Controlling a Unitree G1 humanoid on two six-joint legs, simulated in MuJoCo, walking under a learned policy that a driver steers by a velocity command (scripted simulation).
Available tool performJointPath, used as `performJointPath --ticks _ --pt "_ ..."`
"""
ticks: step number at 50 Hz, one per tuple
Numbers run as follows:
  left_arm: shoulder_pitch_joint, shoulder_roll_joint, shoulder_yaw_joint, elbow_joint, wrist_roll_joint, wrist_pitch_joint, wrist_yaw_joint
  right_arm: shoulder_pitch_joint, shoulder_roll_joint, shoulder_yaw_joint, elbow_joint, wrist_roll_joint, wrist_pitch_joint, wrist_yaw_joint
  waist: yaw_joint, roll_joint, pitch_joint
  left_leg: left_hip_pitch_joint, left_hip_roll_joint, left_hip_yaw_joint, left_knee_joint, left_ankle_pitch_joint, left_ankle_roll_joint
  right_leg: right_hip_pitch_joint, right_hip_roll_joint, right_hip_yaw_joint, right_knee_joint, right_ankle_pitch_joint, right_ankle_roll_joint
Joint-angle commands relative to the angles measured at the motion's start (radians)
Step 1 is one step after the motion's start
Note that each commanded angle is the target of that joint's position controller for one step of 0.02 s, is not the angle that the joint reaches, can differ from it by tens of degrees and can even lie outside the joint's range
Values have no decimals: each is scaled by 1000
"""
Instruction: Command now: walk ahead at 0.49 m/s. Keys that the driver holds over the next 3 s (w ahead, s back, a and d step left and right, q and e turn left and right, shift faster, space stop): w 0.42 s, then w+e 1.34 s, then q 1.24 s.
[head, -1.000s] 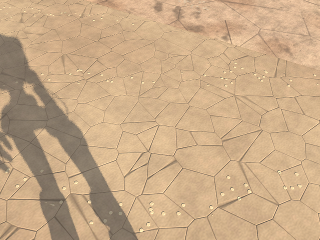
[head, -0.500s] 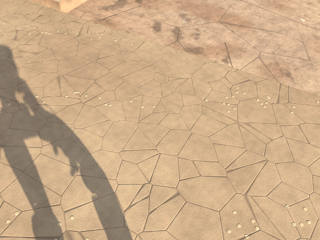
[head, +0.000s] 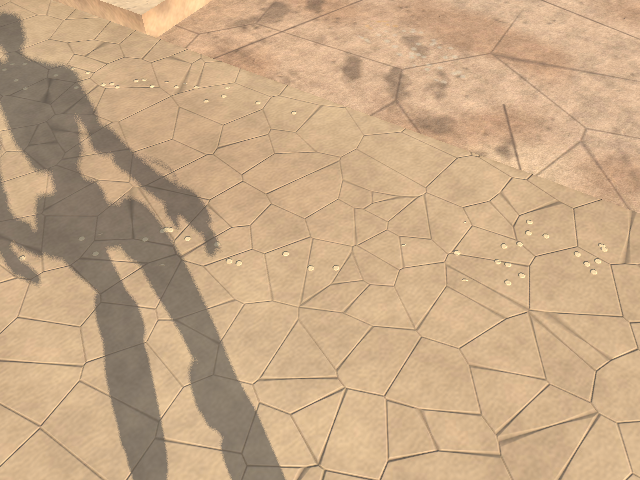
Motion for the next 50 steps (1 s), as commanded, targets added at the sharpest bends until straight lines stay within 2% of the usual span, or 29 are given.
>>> performJointPath --ticks 1,6,10,13,14,15,16,17,18,19,20,21,23,24,26,29,33,38,40,41,42,43,44,45,46,47,48,49,50 --pt "-43 113 15 -47 1 -25 11 76 -43 -12 -34 -18 12 -11 -59 -85 35 -14 58 -3 -118 121 -32 -110 -278 207 -225 128 -181" --pt "63 158 24 -23 -20 -4 31 -147 -25 -1 -94 -10 -5 0 23 -74 34 -27 15 39 -497 328 -39 23 -264 162 -205 125 -130" --pt "130 166 28 5 -28 12 30 -259 -34 1 -136 2 -12 25 64 -87 53 -43 -13 48 -629 283 -24 158 -316 183 -147 96 -122" --pt "122 182 35 11 -27 28 34 -240 -65 -9 -148 5 -24 40 30 -109 35 28 -40 61 -691 182 17 227 -354 201 -68 175 -97" --pt "94 186 36 5 -26 33 36 -172 -87 -21 -132 4 -29 40 -19 -117 -2 138 -68 83 -717 171 35 221 -339 183 7 303 -79" --pt "77 166 28 -2 -20 38 36 -20 -131 -47 -83 2 -31 35 -90 -102 -93 340 -96 102 -732 176 62 183 -283 137 182 436 -53" --pt "66 126 9 -30 -3 35 36 188 -214 -74 -38 -8 -31 25 -166 -14 -246 646 59 -70 -716 194 131 -1 -217 75 493 291 -12" --pt "184 -9 -30 -37 -7 11 25 274 -300 -94 -11 -19 -23 30 -119 260 -367 1000 280 -530 -814 32 288 -421 -38 48 846 -266 54" --pt "154 86 -10 -23 -29 -12 22 268 -195 -67 -15 -17 -24 32 -138 190 -373 998 286 -664 -900 -54 282 -546 -70 195 996 -426 38" --pt "65 155 8 -53 -51 -25 19 173 -148 -51 -34 -14 -26 31 -120 128 -224 870 258 -518 -912 -9 235 -609 -123 192 1020 -349 20" --pt "9 154 10 -66 -48 -26 25 81 -121 -40 -55 -15 -24 32 -88 43 -154 731 218 -387 -931 97 210 -572 -177 164 983 -254 21" --pt "-19 142 15 -71 -31 -19 31 26 -92 -33 -62 -18 -24 38 -60 2 -94 611 177 -297 -965 184 196 -532 -206 154 918 -195 29" --pt "26 99 17 -56 -30 13 34 2 -64 -26 -50 -26 -29 43 -12 29 -68 501 133 -175 -1025 244 173 -429 -237 158 849 -135 39" --pt "39 79 16 -50 -33 26 35 16 -72 -30 -36 -26 -34 42 -5 28 -56 476 126 -131 -1044 287 176 -420 -237 155 834 -121 45" --pt "11 72 20 -62 -36 42 40 49 -97 -39 -10 -33 -39 33 -6 17 -24 467 125 -59 -1068 351 176 -469 -230 180 793 -56 53" --pt "-69 73 30 -93 -32 45 40 77 -106 -44 12 -38 -35 16 -22 9 4 504 124 21 -1084 376 157 -551 -204 220 666 80 61" --pt "-185 55 26 -136 -24 40 22 82 -116 -42 23 -31 -31 -2 -54 12 37 518 108 127 -1109 347 120 -520 -188 155 457 243 57" --pt "-318 35 16 -215 -25 40 -9 159 -132 -49 65 -19 -5 -12 -100 -3 86 697 165 184 -1048 418 108 -589 -183 88 340 171 32" --pt "-333 40 19 -246 -29 40 -24 147 -147 -54 63 -13 10 -15 -87 9 83 740 183 208 -985 552 94 -566 -166 46 319 78 9" --pt "-318 51 25 -255 -30 41 -29 128 -162 -58 55 -12 16 -19 -67 24 62 742 182 228 -931 711 82 -505 -140 11 314 27 -8" --pt "-281 69 36 -257 -30 43 -32 115 -178 -63 47 -11 22 -23 -40 50 22 742 180 242 -853 893 72 -421 -103 -25 322 -22 -26" --pt "-190 100 54 -243 -31 46 -32 99 -190 -66 40 -11 30 -28 13 68 -36 724 170 258 -717 1038 59 -292 -60 -52 322 -58 -49" --pt "-33 153 85 -207 -33 47 -25 76 -194 -65 29 -7 35 -31 99 51 -120 644 132 276 -508 1030 31 -63 -20 -48 253 -4 -86" --pt "129 248 121 -175 -29 56 -2 81 -179 -56 3 -16 26 -30 159 -65 -217 390 80 278 -189 707 -13 249 -150 183 207 -4 -151" --pt "113 330 128 -183 -32 50 3 190 -12 -6 -39 -40 -10 -3 27 -297 -318 -58 -141 157 154 -287 -66 581 -403 757 120 -127 -339" --pt "158 251 106 -191 -21 43 5 75 -96 -21 -58 0 -57 13 102 -194 -389 -169 -136 -47 243 -314 -36 618 -430 895 -5 -173 -335" --pt "114 199 93 -191 -16 35 6 -18 -130 -31 -92 29 -76 18 102 -158 -248 -240 -85 -46 214 -218 -9 522 -396 735 -13 -87 -280" --pt "31 164 81 -211 -24 31 5 -36 -126 -30 -95 17 -82 12 52 -62 -166 -195 -39 -39 121 -127 -2 358 -351 603 -18 12 -242" --pt "-41 131 71 -232 -22 31 4 -38 -131 -40 -87 -8 -75 3 9 -26 -113 -121 -11 -29 42 -86 -11 210 -312 512 -35 110 -218"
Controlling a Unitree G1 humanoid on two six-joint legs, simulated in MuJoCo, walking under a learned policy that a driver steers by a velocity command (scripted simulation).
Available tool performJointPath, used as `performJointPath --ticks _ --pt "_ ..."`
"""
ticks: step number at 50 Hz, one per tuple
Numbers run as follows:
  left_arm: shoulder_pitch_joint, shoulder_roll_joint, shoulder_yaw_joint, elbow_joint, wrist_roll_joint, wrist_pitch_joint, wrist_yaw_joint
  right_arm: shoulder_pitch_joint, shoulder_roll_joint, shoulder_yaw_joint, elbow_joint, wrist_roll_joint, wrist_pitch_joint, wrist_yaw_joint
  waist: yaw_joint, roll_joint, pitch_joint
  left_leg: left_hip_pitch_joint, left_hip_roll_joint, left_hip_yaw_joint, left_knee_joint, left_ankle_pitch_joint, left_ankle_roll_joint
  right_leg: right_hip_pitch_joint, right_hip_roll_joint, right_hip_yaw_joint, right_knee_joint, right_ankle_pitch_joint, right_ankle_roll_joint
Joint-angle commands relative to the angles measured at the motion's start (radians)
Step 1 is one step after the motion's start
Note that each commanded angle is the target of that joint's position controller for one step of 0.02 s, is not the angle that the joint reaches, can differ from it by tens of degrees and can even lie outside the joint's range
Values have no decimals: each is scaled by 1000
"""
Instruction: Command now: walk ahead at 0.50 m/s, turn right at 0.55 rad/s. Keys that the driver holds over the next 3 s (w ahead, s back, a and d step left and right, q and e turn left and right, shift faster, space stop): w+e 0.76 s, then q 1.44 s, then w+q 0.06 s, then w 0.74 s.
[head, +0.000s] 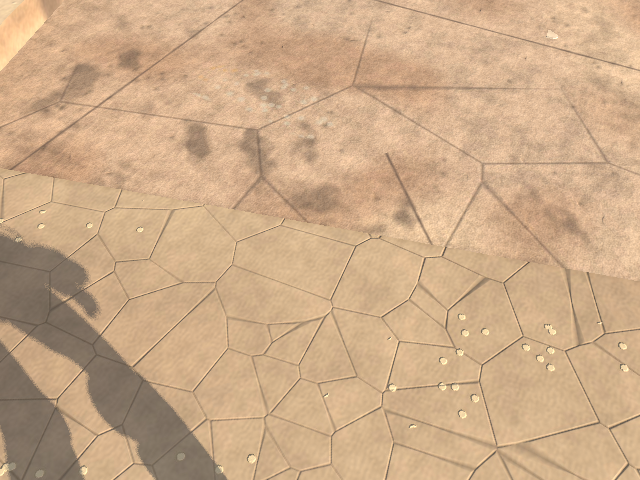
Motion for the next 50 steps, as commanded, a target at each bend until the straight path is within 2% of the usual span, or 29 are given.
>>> performJointPath --ticks 1,4,6,10,13,15,17,18,19,20,21,22,23,24,25,27,30,36,38,40,42,43,44,45,46,47,48,49,50 --pt "52 85 18 -66 10 -13 9 -39 -134 -38 -109 -16 -30 -5 -3 0 -130 -318 85 -85 -27 105 8 339 -273 414 -302 213 -203" --pt "63 119 25 -72 4 -16 24 -41 -101 -38 -131 -33 5 -9 -27 -18 -93 -272 83 -55 -163 159 -41 209 -235 337 -342 306 -208" --pt "101 147 32 -68 1 -15 39 -121 -88 -34 -163 -39 12 -15 -6 -31 -66 -293 64 -39 -299 268 -67 175 -208 298 -347 325 -191" --pt "164 147 33 -60 -7 -2 51 -268 -59 -21 -209 -28 5 -3 55 -77 -52 -230 -2 -32 -600 494 -65 164 -155 273 -316 209 -127" --pt "205 148 33 -48 -12 5 53 -333 -79 -23 -243 -15 -4 9 80 -94 -50 -203 -28 -47 -694 509 -55 219 -183 342 -273 151 -114" --pt "214 143 32 -47 -13 11 58 -339 -104 -31 -255 -13 -15 19 74 -97 -54 -190 -36 -67 -746 455 -39 287 -208 406 -214 128 -106" --pt "194 150 36 -55 -9 18 63 -293 -127 -41 -250 -11 -27 22 41 -129 -64 -123 -42 -66 -772 371 -12 320 -222 456 -155 165 -92" --pt "172 138 32 -65 -8 21 63 -213 -142 -51 -230 -14 -32 19 -4 -135 -94 -12 -49 -47 -814 376 11 309 -193 452 -93 221 -73" --pt "150 100 18 -82 -2 18 58 -94 -176 -65 -211 -28 -37 13 -63 -111 -189 198 18 -91 -801 389 57 247 -141 407 67 244 -42" --pt "159 46 -3 -106 20 14 56 78 -240 -80 -198 -36 -32 3 -119 24 -338 478 202 -279 -784 360 117 88 -58 297 363 18 2" --pt "318 17 -14 -129 -20 4 53 127 -286 -92 -159 -40 -18 13 -32 399 -417 731 400 -754 -882 145 274 -270 34 221 635 -444 51" --pt "300 130 4 -92 -31 7 57 82 -172 -68 -190 -20 -13 14 -55 238 -318 660 387 -751 -915 -43 241 -375 -57 247 754 -391 63" --pt "186 174 16 -106 -21 14 55 39 -116 -53 -201 -17 -4 9 -81 125 -194 528 340 -571 -926 -9 192 -391 -89 214 770 -289 71" --pt "140 157 17 -116 -11 19 55 -9 -109 -45 -205 -25 3 10 -58 47 -125 394 295 -450 -949 115 171 -349 -124 185 747 -218 78" --pt "111 141 20 -129 -1 20 52 -37 -95 -40 -196 -28 7 11 -39 46 -72 304 257 -367 -974 204 166 -328 -150 180 699 -176 81" --pt "129 97 16 -134 -14 30 41 -47 -89 -38 -183 -32 2 12 -10 98 -54 214 213 -238 -1027 286 158 -262 -183 152 651 -141 81" --pt "87 69 10 -166 -9 41 40 -32 -123 -51 -158 -24 -8 13 -9 83 -41 211 224 -134 -1067 408 186 -309 -201 139 575 -78 96" --pt "-53 48 -3 -202 -6 29 13 -6 -169 -63 -123 -20 11 2 -53 62 -18 273 204 63 -1068 516 151 -293 -194 77 270 183 95" --pt "-118 40 -8 -225 -6 27 0 23 -186 -66 -109 -14 21 -1 -77 59 3 301 215 98 -1063 507 142 -277 -183 39 191 198 86" --pt "-162 26 -14 -250 0 23 -7 53 -191 -64 -86 -1 35 1 -81 52 29 305 224 106 -1023 650 140 -219 -152 17 108 144 68" --pt "-134 46 -3 -255 10 15 -10 60 -214 -65 -68 14 47 3 -42 84 -3 343 233 99 -932 888 128 -121 -103 -10 46 66 35" --pt "-58 74 11 -234 20 11 -8 44 -227 -65 -64 24 51 1 12 99 -52 353 215 102 -841 999 108 -10 -72 -27 -14 85 14" --pt "76 115 32 -188 28 7 -1 34 -215 -58 -58 29 53 1 87 85 -127 311 174 122 -689 1020 77 192 -48 -43 -105 227 -14" --pt "186 192 51 -159 44 10 17 52 -164 -37 -68 7 45 2 123 29 -233 140 111 132 -473 756 23 463 -167 62 -52 605 -54" --pt "216 256 43 -168 74 15 36 149 -46 7 -86 -36 33 20 62 -238 -396 -203 -37 90 -75 -232 -51 812 -506 425 42 1133 -228" --pt "240 223 31 -186 67 21 33 220 -106 -3 -33 -2 29 22 99 -187 -590 -208 -56 -168 92 -349 -60 827 -582 518 29 1182 -311" --pt "212 198 32 -160 46 26 23 141 -177 -25 -49 38 37 23 105 -149 -501 -282 -13 -140 106 -278 -62 725 -520 405 -43 962 -290" --pt "129 156 18 -152 25 21 20 59 -167 -23 -71 33 50 13 73 -102 -344 -328 34 -89 29 -206 -64 589 -450 315 -95 771 -223" --pt "58 100 1 -148 21 16 21 29 -150 -25 -63 14 69 -1 42 -67 -244 -307 62 -75 -27 -137 -75 449 -405 251 -144 654 -179"
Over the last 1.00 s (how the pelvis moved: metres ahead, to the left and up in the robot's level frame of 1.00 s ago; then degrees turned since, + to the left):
0.54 -0.01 -0.02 -17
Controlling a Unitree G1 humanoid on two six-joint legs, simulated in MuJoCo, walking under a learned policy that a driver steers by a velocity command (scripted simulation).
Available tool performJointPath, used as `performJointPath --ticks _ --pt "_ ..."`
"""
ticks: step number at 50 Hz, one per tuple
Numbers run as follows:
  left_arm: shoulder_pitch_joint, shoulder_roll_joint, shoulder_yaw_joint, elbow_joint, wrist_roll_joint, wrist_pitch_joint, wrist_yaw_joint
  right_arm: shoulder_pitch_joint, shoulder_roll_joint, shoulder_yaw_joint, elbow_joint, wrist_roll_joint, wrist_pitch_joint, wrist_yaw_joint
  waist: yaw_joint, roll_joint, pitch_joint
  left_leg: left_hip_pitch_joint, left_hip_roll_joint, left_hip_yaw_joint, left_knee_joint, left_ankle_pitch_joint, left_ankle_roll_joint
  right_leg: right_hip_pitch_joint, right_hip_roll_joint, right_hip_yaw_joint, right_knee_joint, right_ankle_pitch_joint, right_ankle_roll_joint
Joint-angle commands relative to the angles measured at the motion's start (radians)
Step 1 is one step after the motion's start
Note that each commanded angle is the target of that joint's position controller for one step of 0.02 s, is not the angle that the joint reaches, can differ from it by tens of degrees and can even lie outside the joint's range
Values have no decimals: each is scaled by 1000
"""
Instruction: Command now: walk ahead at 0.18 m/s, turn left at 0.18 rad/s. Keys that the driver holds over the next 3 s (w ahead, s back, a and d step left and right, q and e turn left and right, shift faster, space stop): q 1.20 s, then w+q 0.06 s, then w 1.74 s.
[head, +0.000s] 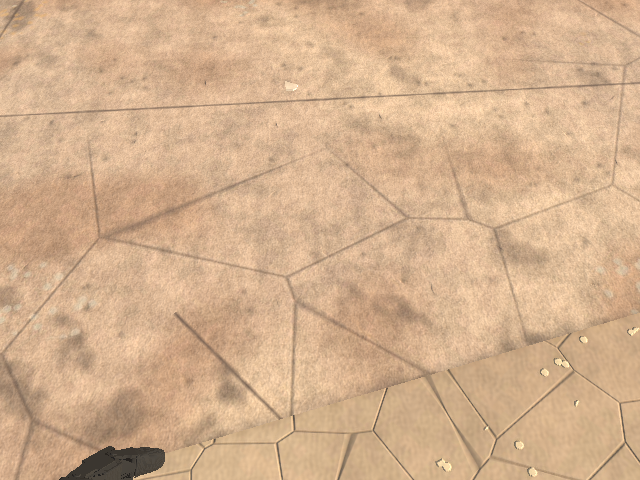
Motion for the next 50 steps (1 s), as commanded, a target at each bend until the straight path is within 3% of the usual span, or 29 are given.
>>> performJointPath --ticks 1,3,5,10,14,16,18,19,20,21,22,23,24,25,26,28,32,35,39,42,43,44,45,46,47,48,49,50 --pt "97 102 36 4 -11 -10 6 26 -97 -27 -48 -9 33 -23 42 -96 -207 -211 80 -40 39 79 -24 347 -275 208 -196 583 -202" --pt "34 119 45 13 15 -21 11 72 -62 -28 -44 -15 67 -37 -4 -117 -178 -86 61 -4 -5 156 -41 188 -262 125 -266 533 -200" --pt "13 145 55 25 18 -25 25 54 -61 -35 -68 -22 82 -48 -10 -124 -164 -96 58 5 -53 200 -41 165 -276 82 -293 482 -205" --pt "16 163 64 62 3 1 61 -60 -59 -39 -137 -24 106 -34 28 -127 -134 -123 82 22 -199 305 -13 196 -299 30 -342 148 -194" --pt "27 189 75 85 -12 26 61 -113 -70 -46 -183 -25 116 -12 49 -121 -121 -109 68 65 -307 254 13 262 -333 18 -302 111 -177" --pt "24 206 81 94 -26 36 59 -110 -69 -49 -198 -24 118 0 42 -126 -124 -71 52 92 -402 248 37 298 -339 7 -248 142 -150" --pt "27 197 81 111 -44 46 60 -57 -72 -58 -186 -28 114 6 12 -105 -136 46 3 130 -588 378 80 285 -299 -41 -138 109 -82" --pt "81 165 76 135 -39 51 57 -24 -121 -74 -182 -34 111 -2 16 -14 -126 123 19 53 -698 560 120 228 -234 -94 -5 18 -9" --pt "82 111 61 110 4 49 50 2 -247 -103 -199 -37 105 -24 50 277 -129 273 251 -266 -725 975 221 -25 -97 -189 302 -299 93" --pt "-27 121 61 60 6 47 58 10 -269 -99 -221 -66 87 -15 -5 316 -143 261 370 -473 -774 1007 407 -207 25 -39 521 -548 129" --pt "-64 157 71 58 -9 50 59 7 -232 -90 -224 -71 63 -4 -19 184 -166 266 332 -414 -783 962 405 -234 10 66 627 -515 115" --pt "-53 153 74 65 -24 52 62 -39 -215 -86 -228 -57 47 -7 14 144 -156 266 281 -337 -771 915 351 -253 -4 96 635 -421 99" --pt "-30 155 78 87 -20 55 70 -87 -181 -79 -239 -36 45 -13 36 93 -157 262 241 -291 -762 874 301 -253 -17 110 611 -352 96" --pt "-22 170 84 91 -13 56 76 -122 -157 -70 -248 -21 49 -22 52 97 -157 246 226 -271 -762 868 280 -235 -21 119 592 -303 99" --pt "-17 164 84 93 -12 54 76 -123 -149 -65 -255 -23 53 -29 60 106 -173 229 209 -260 -761 896 278 -197 -8 115 598 -267 104" --pt "-5 145 79 96 -20 50 72 -109 -153 -66 -262 -29 57 -37 61 97 -195 249 191 -251 -760 895 279 -175 8 119 537 -220 110" --pt "-40 120 67 90 -23 46 67 -91 -177 -77 -272 -23 69 -50 37 115 -181 244 172 -288 -758 763 277 -125 26 133 329 -188 133" --pt "-42 128 66 90 -27 42 57 -105 -187 -81 -287 -26 79 -48 29 138 -160 173 158 -334 -763 657 280 -41 42 134 229 -193 135" --pt "-18 143 70 90 -33 25 41 -128 -182 -81 -304 -22 89 -39 29 162 -158 160 143 -421 -736 666 271 43 61 139 100 -215 117" --pt "69 152 77 112 -31 10 27 -171 -170 -75 -323 -6 101 -45 83 150 -168 120 83 -432 -668 634 208 217 53 118 -180 -26 82" --pt "103 202 91 118 -20 11 30 -152 -136 -66 -330 -11 102 -48 77 79 -188 22 31 -386 -585 473 158 342 -65 198 -216 53 40" --pt "78 284 105 105 -3 22 40 -94 -75 -50 -340 -20 97 -44 13 -200 -179 -167 -129 -198 -367 105 92 435 -281 422 -229 278 -74" --pt "79 264 100 97 26 21 35 -95 -153 -74 -351 -24 86 -42 31 -285 -160 -271 -144 -128 -144 -78 43 366 -414 579 -258 361 -229" --pt "28 214 84 71 21 17 38 -76 -218 -97 -326 -22 84 -40 20 -186 -137 -272 -93 -141 1 -11 21 335 -386 498 -254 333 -232" --pt "-20 176 75 62 6 20 43 -64 -217 -104 -304 -18 91 -38 3 -150 -115 -276 -82 -125 52 58 5 319 -311 391 -240 279 -180" --pt "-41 156 68 54 -9 24 48 -52 -190 -101 -288 -18 103 -41 4 -140 -99 -291 -76 -112 93 110 -13 321 -257 315 -234 233 -145" --pt "-39 153 63 54 -17 27 54 -56 -165 -93 -290 -18 111 -39 16 -143 -83 -310 -70 -100 123 150 -30 322 -243 274 -235 252 -144" --pt "-23 158 62 57 -14 32 61 -71 -141 -85 -301 -13 113 -35 25 -144 -77 -306 -65 -69 108 178 -41 317 -222 226 -243 262 -146"
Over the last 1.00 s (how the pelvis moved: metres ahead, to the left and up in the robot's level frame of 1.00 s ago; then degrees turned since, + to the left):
0.48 -0.11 0.00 -27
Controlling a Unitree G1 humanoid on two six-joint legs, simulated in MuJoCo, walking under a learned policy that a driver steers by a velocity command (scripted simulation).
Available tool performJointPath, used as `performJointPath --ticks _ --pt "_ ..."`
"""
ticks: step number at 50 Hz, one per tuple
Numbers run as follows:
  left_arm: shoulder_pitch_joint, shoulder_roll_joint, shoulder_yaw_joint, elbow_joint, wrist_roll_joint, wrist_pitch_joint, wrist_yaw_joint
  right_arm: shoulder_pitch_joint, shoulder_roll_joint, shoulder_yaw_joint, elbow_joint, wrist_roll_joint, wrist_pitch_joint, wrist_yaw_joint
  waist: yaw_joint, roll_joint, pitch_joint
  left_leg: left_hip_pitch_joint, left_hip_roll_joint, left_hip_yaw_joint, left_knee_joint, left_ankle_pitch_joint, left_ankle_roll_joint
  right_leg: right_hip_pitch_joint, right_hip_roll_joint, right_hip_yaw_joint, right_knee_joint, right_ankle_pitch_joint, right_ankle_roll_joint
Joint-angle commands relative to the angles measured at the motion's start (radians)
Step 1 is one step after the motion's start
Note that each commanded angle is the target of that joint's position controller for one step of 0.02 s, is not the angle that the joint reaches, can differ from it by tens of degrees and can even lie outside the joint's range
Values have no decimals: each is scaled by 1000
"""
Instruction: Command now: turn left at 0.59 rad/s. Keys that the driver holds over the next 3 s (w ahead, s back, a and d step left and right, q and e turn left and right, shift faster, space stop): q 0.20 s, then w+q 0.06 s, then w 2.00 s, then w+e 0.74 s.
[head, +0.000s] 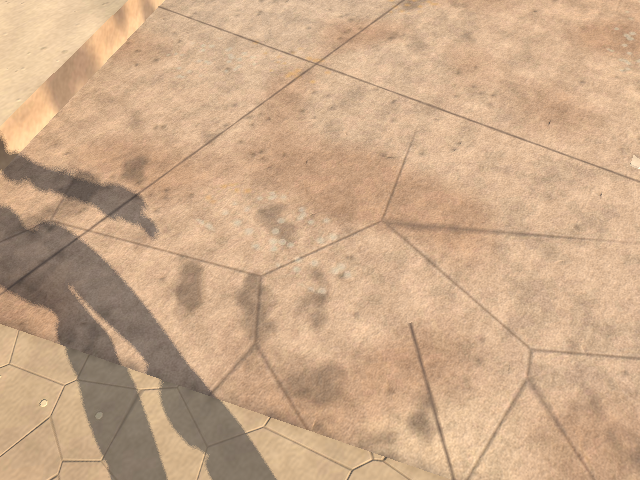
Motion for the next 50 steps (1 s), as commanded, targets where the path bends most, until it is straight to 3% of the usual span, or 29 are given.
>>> performJointPath --ticks 1,4,7,10,12,13,14,15,16,17,18,20,22,24,30,34,37,39,40,41,42,43,44,45,46,47,48,50 --pt "-62 136 24 -83 -3 -3 20 12 -65 -23 -70 10 1 4 -6 -199 -54 -115 59 40 79 61 -43 135 -233 148 -147 355 -195" --pt "-3 168 34 -78 2 9 29 -51 -39 -7 -111 8 -1 9 41 -218 -85 -109 99 71 -79 63 -57 233 -269 124 -140 385 -216" --pt "-20 208 48 -87 -5 15 18 -54 -26 4 -129 1 -1 22 45 -234 -102 20 123 123 -231 50 -41 192 -291 70 -137 402 -214" --pt "-23 226 54 -88 -20 14 3 -30 -47 -4 -132 4 7 32 35 -246 -100 114 113 166 -360 71 -10 167 -310 45 -113 398 -199" --pt "-17 237 58 -82 -41 10 -5 8 -41 -7 -124 8 12 41 12 -230 -106 206 100 195 -496 135 37 126 -316 30 -101 178 -164" --pt "-22 225 55 -76 -51 8 -8 58 -39 -11 -102 9 12 43 -15 -215 -107 305 78 218 -584 178 68 60 -299 6 -69 35 -135" --pt "1 174 39 -62 -46 5 -13 142 -55 -23 -63 13 7 38 -39 -157 -119 465 55 201 -636 160 103 -59 -256 -37 26 -127 -94" --pt "-15 85 10 -71 -16 0 -26 247 -122 -45 -38 16 -3 26 -72 73 -119 624 225 -66 -744 104 172 -274 -160 -145 340 -296 -14" --pt "-94 74 3 -151 -4 -18 -28 268 -239 -56 -67 -1 -34 31 -82 262 -86 648 468 -542 -855 -25 369 -608 -3 -93 577 -441 30" --pt "-164 149 23 -164 -34 -40 -29 257 -168 -36 -66 -24 -69 38 -120 151 -73 579 484 -579 -935 -165 410 -639 -51 47 682 -379 11" --pt "-146 182 35 -155 -53 -50 -37 208 -118 -15 -54 -25 -89 36 -77 147 -14 535 447 -491 -951 -230 361 -637 -84 61 674 -266 -13" --pt "-84 186 41 -102 -25 -57 -38 124 -69 7 -59 -12 -99 25 -31 109 20 491 352 -322 -949 -105 282 -585 -111 56 605 -84 -5" --pt "-63 163 36 -77 -19 -65 -45 127 -70 12 -58 -23 -109 15 -19 87 15 473 304 -218 -974 67 257 -527 -101 35 560 64 12" --pt "-71 140 28 -68 -19 -70 -47 164 -71 11 -42 -21 -119 11 -28 48 5 508 293 -156 -979 201 253 -530 -94 29 484 161 30" --pt "-166 101 4 -93 -28 -77 -59 233 -91 5 18 -14 -124 11 -71 49 51 512 288 -62 -992 308 245 -489 -72 18 224 305 57" --pt "-247 89 -11 -131 -33 -94 -83 282 -98 2 62 -6 -116 11 -98 34 97 548 314 -45 -970 379 253 -483 -57 2 116 290 30" --pt "-237 102 -11 -143 -34 -104 -96 285 -106 -3 82 4 -109 8 -76 57 91 577 336 -43 -924 488 236 -411 -39 -8 60 228 -10" --pt "-163 137 4 -131 -31 -106 -90 265 -123 -7 84 2 -103 4 -27 85 27 610 331 -28 -824 782 213 -282 4 -44 51 161 -47" --pt "-51 167 20 -104 -27 -105 -80 251 -122 -6 85 1 -97 3 37 83 -56 598 297 9 -682 984 191 -118 40 -77 31 168 -79" --pt "119 214 40 -65 -25 -102 -69 255 -100 6 81 -6 -95 -1 112 67 -185 479 253 42 -473 981 157 164 -1 -37 65 200 -124" --pt "273 310 60 -47 -4 -99 -58 347 -10 35 50 -21 -105 4 112 -141 -383 120 140 72 -71 591 92 591 -278 357 85 106 -266" --pt "322 275 48 -21 -16 -100 -67 387 33 51 64 -6 -126 8 98 -323 -505 -84 -4 -36 148 -126 65 721 -394 752 -100 -130 -341" --pt "273 199 26 -19 -31 -99 -63 262 -69 26 48 24 -137 15 121 -246 -337 -203 60 -63 236 -99 74 616 -359 669 -158 -222 -283" --pt "195 175 17 -30 -29 -93 -56 175 -90 23 22 31 -146 19 102 -182 -197 -232 116 -13 213 -2 87 458 -330 524 -177 -171 -247" --pt "134 155 9 -38 -21 -87 -53 132 -82 25 16 13 -150 17 69 -112 -119 -198 163 19 158 81 89 306 -294 426 -200 -67 -231" --pt "95 131 1 -47 -9 -88 -53 134 -74 21 22 2 -146 17 33 -115 -74 -149 198 23 105 140 89 198 -253 351 -231 16 -224" --pt "75 120 -2 -49 -1 -92 -53 164 -55 22 31 2 -137 19 4 -136 -73 -95 217 20 83 173 86 135 -232 315 -263 45 -227" --pt "70 121 -2 -38 -11 -106 -53 187 -18 29 42 1 -119 15 -20 -140 -53 -69 230 36 32 190 71 66 -218 248 -314 107 -247"
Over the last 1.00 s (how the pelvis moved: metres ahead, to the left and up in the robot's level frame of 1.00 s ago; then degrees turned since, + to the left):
0.07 0.01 0.01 34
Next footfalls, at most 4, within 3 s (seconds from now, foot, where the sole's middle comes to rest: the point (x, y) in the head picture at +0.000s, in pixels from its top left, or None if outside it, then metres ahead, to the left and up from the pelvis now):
0.30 left None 0.01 0.15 -0.78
0.82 right None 0.39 0.01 -0.78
1.34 left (209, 403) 0.63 0.32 -0.78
1.86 right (295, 286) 0.96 0.15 -0.82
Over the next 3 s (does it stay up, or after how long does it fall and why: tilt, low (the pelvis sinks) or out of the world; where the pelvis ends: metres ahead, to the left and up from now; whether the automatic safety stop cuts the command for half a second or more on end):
stays up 1.40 0.27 -0.05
